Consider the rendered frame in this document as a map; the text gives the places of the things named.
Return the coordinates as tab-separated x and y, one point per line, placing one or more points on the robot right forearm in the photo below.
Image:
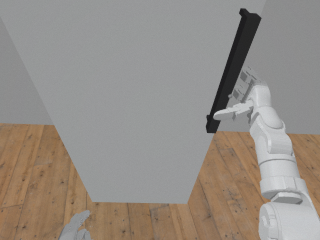
280	178

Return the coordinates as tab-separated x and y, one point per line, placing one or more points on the fridge door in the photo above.
128	85

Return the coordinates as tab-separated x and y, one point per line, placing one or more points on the right robot upper arm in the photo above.
285	221

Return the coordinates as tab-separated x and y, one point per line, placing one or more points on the right robot hand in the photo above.
257	95

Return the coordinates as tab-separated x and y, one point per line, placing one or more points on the handle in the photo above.
243	39

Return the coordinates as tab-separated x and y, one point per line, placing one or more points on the left robot hand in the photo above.
70	231

